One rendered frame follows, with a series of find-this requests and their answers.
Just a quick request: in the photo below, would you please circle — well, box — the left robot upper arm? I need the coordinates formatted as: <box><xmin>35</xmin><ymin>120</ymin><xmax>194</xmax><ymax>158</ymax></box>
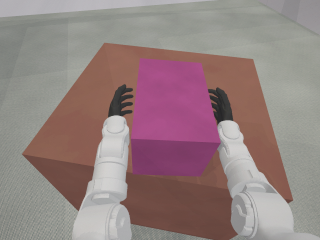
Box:
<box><xmin>73</xmin><ymin>203</ymin><xmax>132</xmax><ymax>240</ymax></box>

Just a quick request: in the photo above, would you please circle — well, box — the carton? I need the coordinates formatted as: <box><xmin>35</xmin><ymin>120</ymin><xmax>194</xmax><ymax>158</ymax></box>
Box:
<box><xmin>131</xmin><ymin>58</ymin><xmax>221</xmax><ymax>177</ymax></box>

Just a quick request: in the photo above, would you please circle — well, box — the right robot upper arm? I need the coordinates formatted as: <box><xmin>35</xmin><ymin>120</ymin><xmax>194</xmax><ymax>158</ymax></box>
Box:
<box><xmin>230</xmin><ymin>191</ymin><xmax>320</xmax><ymax>240</ymax></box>

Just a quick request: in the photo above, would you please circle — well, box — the left robot hand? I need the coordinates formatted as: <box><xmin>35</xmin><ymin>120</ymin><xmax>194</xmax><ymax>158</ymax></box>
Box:
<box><xmin>108</xmin><ymin>84</ymin><xmax>134</xmax><ymax>118</ymax></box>

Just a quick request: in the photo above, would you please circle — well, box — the right robot hand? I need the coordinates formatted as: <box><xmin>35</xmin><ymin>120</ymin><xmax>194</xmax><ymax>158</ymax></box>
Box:
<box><xmin>208</xmin><ymin>87</ymin><xmax>234</xmax><ymax>125</ymax></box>

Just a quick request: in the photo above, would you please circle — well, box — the pedestal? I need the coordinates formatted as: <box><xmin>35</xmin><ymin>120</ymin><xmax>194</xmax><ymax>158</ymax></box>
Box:
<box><xmin>22</xmin><ymin>43</ymin><xmax>293</xmax><ymax>240</ymax></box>

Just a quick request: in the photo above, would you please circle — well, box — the left robot forearm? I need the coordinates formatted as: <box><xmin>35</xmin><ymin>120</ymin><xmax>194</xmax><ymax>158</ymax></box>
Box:
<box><xmin>72</xmin><ymin>115</ymin><xmax>130</xmax><ymax>240</ymax></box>

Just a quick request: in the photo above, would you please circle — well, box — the right robot forearm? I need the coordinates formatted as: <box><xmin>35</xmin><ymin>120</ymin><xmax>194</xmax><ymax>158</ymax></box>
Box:
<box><xmin>217</xmin><ymin>120</ymin><xmax>294</xmax><ymax>226</ymax></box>

